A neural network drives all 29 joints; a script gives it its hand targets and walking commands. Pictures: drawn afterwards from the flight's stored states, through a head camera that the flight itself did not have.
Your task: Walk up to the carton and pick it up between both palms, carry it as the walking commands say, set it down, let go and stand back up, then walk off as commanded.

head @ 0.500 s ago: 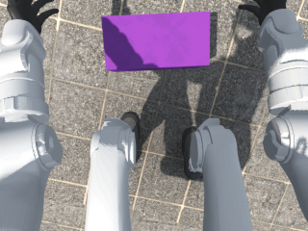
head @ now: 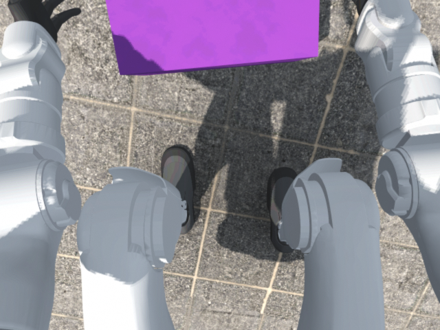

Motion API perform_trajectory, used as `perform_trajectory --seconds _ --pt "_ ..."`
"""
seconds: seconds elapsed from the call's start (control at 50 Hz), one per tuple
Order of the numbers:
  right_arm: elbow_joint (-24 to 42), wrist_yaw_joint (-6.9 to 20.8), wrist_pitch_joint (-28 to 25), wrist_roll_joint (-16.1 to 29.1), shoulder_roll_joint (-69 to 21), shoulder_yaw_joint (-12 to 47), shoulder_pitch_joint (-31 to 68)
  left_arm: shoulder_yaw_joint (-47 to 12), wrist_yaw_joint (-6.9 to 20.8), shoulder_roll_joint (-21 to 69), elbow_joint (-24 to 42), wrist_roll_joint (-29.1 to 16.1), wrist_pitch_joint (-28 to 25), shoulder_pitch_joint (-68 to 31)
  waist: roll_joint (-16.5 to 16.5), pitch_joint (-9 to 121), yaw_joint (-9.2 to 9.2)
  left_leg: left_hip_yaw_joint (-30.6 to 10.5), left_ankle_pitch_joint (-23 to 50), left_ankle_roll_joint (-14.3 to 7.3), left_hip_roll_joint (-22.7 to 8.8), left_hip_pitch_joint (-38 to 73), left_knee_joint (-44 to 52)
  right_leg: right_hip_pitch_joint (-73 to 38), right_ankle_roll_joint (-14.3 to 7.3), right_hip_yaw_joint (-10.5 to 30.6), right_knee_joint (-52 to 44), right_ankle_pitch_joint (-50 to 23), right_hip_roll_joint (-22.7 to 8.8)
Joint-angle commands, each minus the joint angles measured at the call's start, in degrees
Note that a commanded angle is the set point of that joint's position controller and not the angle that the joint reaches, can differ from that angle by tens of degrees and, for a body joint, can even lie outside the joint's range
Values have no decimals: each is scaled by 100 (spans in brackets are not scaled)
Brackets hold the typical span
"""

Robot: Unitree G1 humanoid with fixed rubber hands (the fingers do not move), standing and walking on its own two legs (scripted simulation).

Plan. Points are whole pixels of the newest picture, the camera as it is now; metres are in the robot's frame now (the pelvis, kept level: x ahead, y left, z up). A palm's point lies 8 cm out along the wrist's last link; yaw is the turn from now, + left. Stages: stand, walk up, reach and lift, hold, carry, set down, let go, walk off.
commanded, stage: reach and lift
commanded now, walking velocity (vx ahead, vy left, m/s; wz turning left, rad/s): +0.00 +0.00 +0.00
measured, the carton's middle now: (214, 22) +0.51 +0.05 -0.29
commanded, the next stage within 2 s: none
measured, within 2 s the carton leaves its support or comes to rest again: leaves its support in 1.80 s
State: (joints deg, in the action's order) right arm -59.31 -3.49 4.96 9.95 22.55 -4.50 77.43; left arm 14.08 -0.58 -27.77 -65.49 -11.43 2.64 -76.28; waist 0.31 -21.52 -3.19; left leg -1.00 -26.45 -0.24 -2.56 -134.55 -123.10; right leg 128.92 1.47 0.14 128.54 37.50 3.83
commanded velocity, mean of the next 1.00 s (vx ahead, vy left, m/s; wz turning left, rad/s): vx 0.00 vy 0.00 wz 0.00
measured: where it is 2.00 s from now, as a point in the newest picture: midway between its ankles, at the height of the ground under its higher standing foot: (231, 213)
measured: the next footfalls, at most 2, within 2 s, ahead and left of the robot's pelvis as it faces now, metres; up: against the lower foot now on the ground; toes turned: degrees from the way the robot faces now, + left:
none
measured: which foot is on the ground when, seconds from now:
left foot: down 0.00-1.00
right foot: down 0.00-1.00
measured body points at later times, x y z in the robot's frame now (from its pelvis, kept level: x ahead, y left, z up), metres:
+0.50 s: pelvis +0.00 +0.00 -0.01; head +0.37 +0.02 +0.23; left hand +0.51 +0.29 -0.21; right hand +0.54 -0.16 -0.22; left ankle +0.14 +0.13 -0.33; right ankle +0.09 -0.11 -0.33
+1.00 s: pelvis +0.00 +0.00 +0.00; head +0.38 +0.01 +0.22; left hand +0.52 +0.24 -0.21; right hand +0.55 -0.14 -0.22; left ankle +0.14 +0.13 -0.33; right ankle +0.09 -0.11 -0.33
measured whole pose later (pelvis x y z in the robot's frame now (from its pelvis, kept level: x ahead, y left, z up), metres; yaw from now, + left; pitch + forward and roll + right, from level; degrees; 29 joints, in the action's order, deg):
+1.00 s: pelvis +0.00 +0.00 +0.00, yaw -1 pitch +38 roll +0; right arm -64.7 -7.2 1.7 13.2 21.1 2.0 82.0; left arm 5.8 -4.0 -24.4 -76.2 -16.4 -2.3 -85.1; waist 0.5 -23.0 -3.5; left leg -0.4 -27.2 -0.6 -3.3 -134.6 -124.2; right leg 130.1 0.7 0.1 129.2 36.7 2.6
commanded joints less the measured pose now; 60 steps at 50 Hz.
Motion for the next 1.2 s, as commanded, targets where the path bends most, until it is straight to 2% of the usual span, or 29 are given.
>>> perform_trajectory --seconds 0.0,0.1,0.16,0.22,0.26,0.3,0.32,0.34,0.48,0.56,0.62,0.68,0.72,0.84,0.98,1.08,1.12,1.16,1.18 --pt "564 -99 -242 2 918 -65 1636 5 -24 -1008 464 -187 -323 -1644 370 6384 -105 63 1795 146 -27 3994 139 -2193 99 -128 -1082 -1621 -387" --pt "1026 -150 -303 260 758 237 1958 -242 -38 -750 158 -516 -390 -1626 537 6804 -200 67 2139 83 -22 4213 48 -2591 98 -92 -991 -1909 -388" --pt "660 -90 -217 389 670 401 1759 -297 -26 -686 -225 -514 -331 -1328 456 6563 -307 91 2005 74 -38 4178 100 -2527 91 -73 -950 -1785 -388" --pt "413 -83 -176 371 778 311 1579 -155 -89 -860 -181 -361 -390 -1210 435 6437 -404 129 1970 96 -41 4173 106 -2394 116 -58 -925 -1699 -374" --pt "347 -115 -211 306 790 187 1450 -104 -118 -894 -110 -283 -456 -1278 360 6348 -350 94 2031 121 -27 4062 100 -2331 106 -21 -922 -1799 -358" --pt "276 -146 -241 198 796 116 1408 -144 -114 -864 -122 -286 -480 -1339 377 6168 -184 82 1998 131 -22 3908 89 -2200 97 -44 -938 -1827 -353" --pt "275 -142 -263 199 716 150 1442 -157 -107 -834 -94 -272 -498 -1375 345 6100 -188 93 1942 138 -7 3805 112 -2162 83 -19 -977 -1792 -350" --pt "286 -142 -267 159 699 141 1460 -252 -89 -722 -103 -324 -492 -1463 299 6006 -57 56 1902 143 -9 3750 126 -2048 73 -42 -987 -1762 -349" --pt "96 -141 -296 185 636 200 1752 -545 -106 -555 80 -530 -507 -1805 164 6050 39 -3 1720 148 0 3910 185 -1981 -16 -53 -968 -1513 -347" --pt "134 -137 -307 257 569 321 2008 -638 -140 -414 -201 -614 -475 -1868 240 6027 -27 -2 1633 119 26 3886 224 -1999 -10 -56 -996 -1371 -331" --pt "192 -137 -323 273 505 377 2123 -573 -168 -346 -492 -568 -447 -1759 393 6005 -130 -16 1579 83 37 3803 245 -2093 17 -79 -984 -1356 -325" --pt "175 -138 -335 304 340 483 2133 -475 -226 -326 -574 -439 -498 -1714 486 6019 -323 25 1646 83 62 3779 270 -2195 37 -40 -1001 -1461 -284" --pt "94 -147 -339 284 297 457 2035 -450 -272 -279 -621 -334 -537 -1670 419 5982 -369 47 1732 97 69 3803 285 -2187 42 -13 -1005 -1562 -251" --pt "36 -189 -418 226 -60 584 1856 -684 -281 118 -573 -417 -646 -1680 391 6096 -230 68 2019 114 118 3749 280 -2397 24 40 -1029 -1981 -164" --pt "196 -147 -474 407 -570 991 2172 -896 -274 451 -432 -548 -725 -1877 531 6059 -436 104 2046 93 147 3617 345 -2487 29 102 -1114 -2031 -97" --pt "203 -78 -487 506 -929 1218 2499 -1228 -196 874 -331 -689 -724 -2282 443 5970 -444 96 1933 94 167 3568 420 -2382 1 89 -1148 -1916 -53" --pt "166 -23 -483 514 -1212 1314 2615 -1383 -132 1225 -320 -756 -699 -2458 418 5922 -370 89 1890 90 174 3599 414 -2312 -22 77 -1147 -1863 -33" --pt "192 91 -476 552 -1711 1440 2868 -1560 -21 1641 -203 -794 -680 -2770 398 5921 -403 78 1881 91 193 3571 424 -2261 -33 73 -1124 -1861 -8" --pt "184 169 -466 565 -1965 1470 2978 -1676 41 1913 -156 -827 -654 -2917 363 5911 -363 61 1835 86 206 3605 440 -2188 -45 44 -1096 -1817 16"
